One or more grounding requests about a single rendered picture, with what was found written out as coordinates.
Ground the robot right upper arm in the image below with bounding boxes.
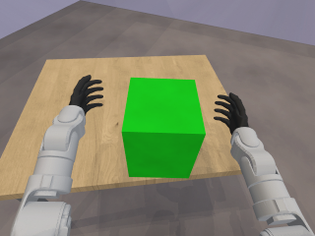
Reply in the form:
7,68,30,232
259,225,312,236

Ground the robot left upper arm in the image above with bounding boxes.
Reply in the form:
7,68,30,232
14,202,72,236

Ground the carton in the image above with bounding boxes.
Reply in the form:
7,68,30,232
121,77,206,179

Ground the left robot forearm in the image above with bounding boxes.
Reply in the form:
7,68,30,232
10,105,86,236

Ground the right robot forearm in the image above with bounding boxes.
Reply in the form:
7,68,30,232
230,127,315,236

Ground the robot left hand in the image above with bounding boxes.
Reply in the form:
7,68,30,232
69,75,104,116

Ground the robot right hand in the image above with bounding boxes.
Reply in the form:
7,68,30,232
214,92,249,134

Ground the table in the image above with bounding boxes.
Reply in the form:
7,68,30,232
0,55,242,228

